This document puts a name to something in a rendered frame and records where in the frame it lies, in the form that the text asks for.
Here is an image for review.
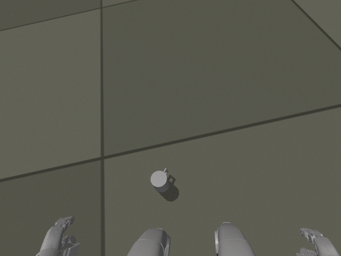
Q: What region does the mug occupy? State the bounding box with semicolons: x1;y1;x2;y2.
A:
151;168;169;193

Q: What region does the right robot hand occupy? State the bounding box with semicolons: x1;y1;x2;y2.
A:
296;228;340;256

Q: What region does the left robot hand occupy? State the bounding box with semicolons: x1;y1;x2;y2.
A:
40;216;80;256

